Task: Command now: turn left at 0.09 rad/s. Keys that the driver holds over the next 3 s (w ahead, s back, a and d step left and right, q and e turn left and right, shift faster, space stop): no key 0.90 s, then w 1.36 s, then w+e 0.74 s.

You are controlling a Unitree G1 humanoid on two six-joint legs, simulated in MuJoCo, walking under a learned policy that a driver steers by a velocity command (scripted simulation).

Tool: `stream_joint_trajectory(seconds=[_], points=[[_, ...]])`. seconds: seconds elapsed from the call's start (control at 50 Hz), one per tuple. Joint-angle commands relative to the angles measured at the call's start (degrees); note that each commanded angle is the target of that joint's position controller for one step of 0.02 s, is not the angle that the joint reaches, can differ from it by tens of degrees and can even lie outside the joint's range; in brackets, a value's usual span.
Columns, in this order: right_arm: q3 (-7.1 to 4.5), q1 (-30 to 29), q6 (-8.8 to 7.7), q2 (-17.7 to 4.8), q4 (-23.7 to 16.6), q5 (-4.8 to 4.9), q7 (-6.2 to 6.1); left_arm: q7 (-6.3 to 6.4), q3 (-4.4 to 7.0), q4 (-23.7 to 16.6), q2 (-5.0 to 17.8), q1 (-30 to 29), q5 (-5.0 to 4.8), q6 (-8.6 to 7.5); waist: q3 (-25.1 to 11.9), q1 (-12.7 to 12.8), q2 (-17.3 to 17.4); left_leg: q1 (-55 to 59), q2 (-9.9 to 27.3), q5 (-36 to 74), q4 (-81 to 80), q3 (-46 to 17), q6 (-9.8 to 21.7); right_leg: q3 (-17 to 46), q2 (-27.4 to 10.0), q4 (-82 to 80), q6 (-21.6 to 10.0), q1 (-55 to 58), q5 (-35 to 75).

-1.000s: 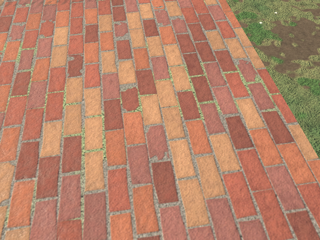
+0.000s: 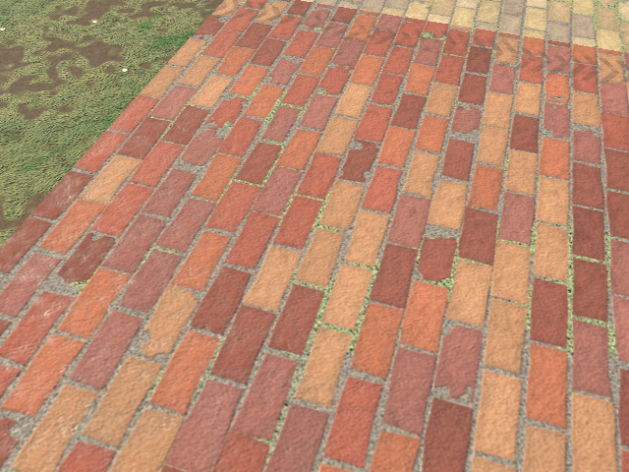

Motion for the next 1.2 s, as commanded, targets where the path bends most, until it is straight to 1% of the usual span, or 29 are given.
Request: stream_joint_trajectory(seconds=[0.02,0.06,0.1,0.12,0.16,0.24,0.32,0.34,0.36,0.4,0.46,0.68,0.86,0.9,0.92,0.94,0.96,0.98,1.0,1.02,1.04,1.06,1.08,1.1,1.12,1.14,1.16,1.18,1.2], points=[[-1.83,-2.53,-1.76,-6.10,-3.09,0.62,-0.08,-0.26,1.58,-2.73,5.10,-1.81,0.25,-1.54,1.21,-0.78,6.34,-1.23,7.25,-18.71,-14.92,-11.74,3.43,3.29,-1.59,-6.84,-1.84,1.20,-1.41],[-2.08,-1.45,-1.91,-6.42,-2.31,0.77,-0.09,-0.56,1.56,-1.47,4.79,-1.26,-0.01,-1.75,0.55,-1.25,4.12,1.30,6.17,-14.04,-13.31,-10.01,3.12,3.31,-1.75,-8.40,-2.48,1.10,-0.87],[-2.17,-0.95,-1.92,-6.04,-1.64,0.81,-0.01,-0.58,1.59,-0.38,4.61,-1.09,-0.13,-2.00,0.21,-1.33,3.16,2.11,5.65,-11.34,-12.64,-9.03,3.12,3.53,-2.01,-9.11,-2.67,1.82,-0.15],[-2.52,-1.22,-1.93,-6.70,-1.49,0.86,-0.07,-0.57,1.91,-0.06,5.28,-1.29,-0.37,-1.92,0.45,-1.55,2.86,2.54,5.36,-9.14,-11.77,-8.51,3.12,3.58,-2.14,-9.25,-2.92,1.51,0.09],[-2.53,-0.79,-1.96,-6.19,-0.94,0.88,-0.11,-0.54,1.92,0.50,5.01,-1.40,-0.29,-1.83,-0.24,-1.66,1.79,3.18,5.07,-6.17,-11.16,-7.87,3.25,3.75,-2.32,-9.56,-3.17,2.15,0.74],[-2.72,0.12,-1.92,-6.10,0.27,0.85,-0.18,-0.51,1.88,1.43,5.00,-1.45,-0.26,-1.67,-1.15,-1.70,1.01,4.12,4.44,-0.21,-10.02,-6.49,3.13,4.16,-2.64,-10.11,-3.75,3.98,3.18],[-3.01,0.79,-2.04,-6.92,1.35,0.88,-0.22,-0.47,1.84,2.04,5.64,-1.31,-0.27,-1.43,-2.03,-1.55,1.06,4.85,4.11,5.84,-9.16,-5.49,2.77,4.37,-2.80,-10.20,-4.13,6.03,6.50],[-3.02,1.25,-2.05,-6.91,2.01,1.14,-0.28,-0.55,1.65,2.17,5.53,-1.19,-0.01,-1.22,-2.07,-1.48,1.18,5.11,4.19,7.73,-8.69,-5.20,2.49,4.25,-2.84,-9.94,-4.19,6.39,7.86],[-3.06,1.73,-2.05,-7.09,2.37,1.14,-0.33,-0.58,1.62,2.34,5.63,-0.98,0.00,-1.08,-2.35,-1.49,1.24,5.38,4.18,8.87,-8.51,-5.07,2.40,4.25,-2.82,-9.86,-4.29,6.78,8.74],[-3.25,2.44,-1.93,-7.61,3.23,1.19,-0.47,-0.68,1.57,2.86,5.87,-0.50,-0.19,-0.91,-2.13,-1.49,1.48,6.00,4.19,10.15,-8.24,-4.98,2.32,4.11,-2.83,-9.90,-4.36,6.91,9.76],[-3.35,2.82,-1.74,-8.01,4.16,1.19,-0.63,-0.80,1.45,3.21,5.96,-0.83,-0.18,-0.79,-1.87,-1.58,1.52,6.41,4.26,11.02,-8.16,-4.84,2.23,4.09,-2.72,-10.18,-4.53,7.14,10.41],[-3.64,4.20,-1.39,-8.95,8.41,1.29,-1.53,-0.34,1.10,5.59,6.13,-0.07,-0.21,-0.42,-1.06,-1.65,1.50,7.13,4.22,11.51,-8.48,-4.33,1.55,3.97,-2.44,-11.45,-4.92,7.87,11.32],[-3.62,5.42,-1.22,-9.12,12.70,1.49,-1.59,-0.41,0.92,8.38,6.26,1.79,-0.27,-0.30,0.02,-1.68,1.51,8.01,4.11,11.72,-9.31,-3.88,1.39,3.63,-2.02,-12.44,-5.12,8.53,11.88],[-3.61,5.75,-1.17,-9.12,13.75,1.51,-1.60,-0.41,0.89,9.03,6.29,2.31,-0.29,-0.19,0.46,-1.67,1.58,8.06,4.05,11.32,-9.68,-3.75,1.33,3.55,-1.94,-12.71,-5.10,8.45,11.38],[-3.74,6.83,-1.06,-9.16,14.67,1.70,-1.66,-0.33,1.05,9.81,6.58,3.63,-0.52,-0.07,-0.55,-1.59,1.34,8.14,3.06,4.46,-8.97,-2.82,1.65,3.21,-1.29,-12.58,-5.62,8.88,4.39],[-4.55,5.03,-2.29,-10.93,13.52,-1.02,1.70,-3.73,1.83,10.13,7.59,5.20,1.44,-1.16,7.77,-0.74,-0.23,0.22,2.04,-16.63,-10.97,-2.45,2.32,6.95,-3.53,-18.77,-8.06,4.38,-18.08],[-5.46,3.64,-2.97,-12.43,13.45,-2.06,3.00,-4.72,3.49,11.07,11.58,8.05,2.51,-1.91,10.77,1.21,-2.58,-6.28,1.24,-21.82,-7.70,-1.48,2.55,11.64,-6.94,-22.12,-11.26,5.99,-28.12],[-5.61,2.93,-3.77,-11.17,13.08,-2.34,3.26,-4.17,4.27,12.01,12.75,11.71,2.61,-2.87,8.28,2.71,-6.06,-10.52,-0.03,-17.76,-1.09,1.14,1.91,18.38,-11.99,-25.15,-15.04,11.46,-31.86],[-5.35,1.63,-5.02,-9.05,12.38,-2.61,2.55,-2.73,3.97,12.12,11.28,12.17,2.44,-3.88,6.80,3.52,-8.27,-13.33,0.97,-13.29,5.54,1.14,2.05,24.69,-17.62,-26.42,-18.29,14.64,-30.72],[-5.05,-1.80,-6.19,-8.05,11.20,-2.57,1.34,-1.20,2.94,11.31,8.37,12.23,3.03,-5.24,5.41,4.72,-8.05,-16.14,3.25,-14.98,16.63,-2.87,2.49,28.82,-21.17,-29.06,-19.13,14.83,-26.17],[-5.12,-3.71,-6.65,-7.84,9.40,-1.96,0.59,0.22,1.88,9.28,6.41,6.99,3.01,-6.89,2.73,2.11,-5.86,-15.74,4.17,-16.84,22.44,-4.20,2.64,26.26,-19.62,-30.16,-16.59,14.02,-21.99],[-5.11,-1.82,-6.57,-7.73,8.69,-2.05,0.29,1.08,1.59,7.11,6.54,0.16,2.09,-7.83,1.45,-1.33,-5.01,-10.80,4.84,-17.35,20.48,-3.63,2.43,21.47,-16.91,-30.23,-13.93,10.59,-18.56],[-5.17,2.00,-6.00,-8.00,9.51,-2.63,0.51,1.47,1.64,5.16,7.77,-5.63,1.29,-7.91,1.32,-3.93,-3.27,-2.52,3.71,-17.26,14.69,-1.31,1.86,15.22,-12.70,-30.25,-11.81,5.50,-14.67],[-5.26,4.67,-5.55,-7.97,11.02,-2.99,1.14,1.70,1.85,5.06,9.33,-6.93,0.34,-7.06,1.76,-4.93,-2.06,2.95,2.38,-14.15,5.35,0.90,1.09,10.42,-9.40,-27.92,-10.86,4.33,-12.52],[-5.42,6.33,-5.80,-7.53,12.36,-2.41,1.89,1.12,2.08,5.66,11.23,-5.47,-0.38,-5.75,2.99,-5.56,-0.60,7.80,0.37,-6.37,-5.45,4.35,0.55,7.51,-7.00,-24.41,-11.36,3.47,-14.16],[-4.85,9.01,-6.66,-5.67,14.67,-1.94,2.22,-0.38,2.55,6.73,13.06,-2.43,0.75,-4.35,4.78,-5.15,0.16,14.95,-0.96,2.68,-10.24,5.63,0.27,7.68,-7.63,-21.09,-13.82,-0.82,-15.84],[-4.89,12.40,-7.73,-5.96,16.12,-1.44,2.31,-2.06,2.63,8.40,12.63,1.41,2.98,-3.30,4.33,-5.16,0.68,20.89,0.11,2.87,-11.82,3.61,0.50,7.98,-8.05,-15.96,-15.15,-3.72,-13.55],[-5.27,17.57,-8.67,-7.84,17.10,-1.52,2.06,-3.14,2.25,10.33,9.04,5.66,4.71,-3.31,1.10,-5.81,3.91,27.28,4.04,2.88,-10.70,-1.16,2.58,6.23,-5.87,-5.55,-13.87,-6.27,-9.83],[-6.38,27.77,-9.53,-14.13,17.93,-2.46,0.88,-4.48,0.55,8.41,2.24,5.05,4.64,-4.67,-4.09,-8.93,14.96,39.28,17.47,4.39,-13.37,-24.34,16.63,2.50,2.29,14.96,-8.42,-21.15,-12.15]])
